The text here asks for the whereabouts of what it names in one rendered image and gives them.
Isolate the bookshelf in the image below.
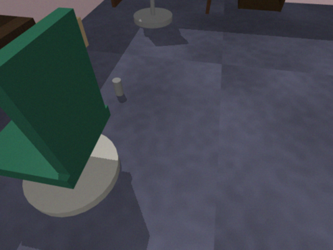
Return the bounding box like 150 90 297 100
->
238 0 285 12

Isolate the office chair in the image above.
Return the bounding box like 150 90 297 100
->
0 7 120 217
134 0 172 28

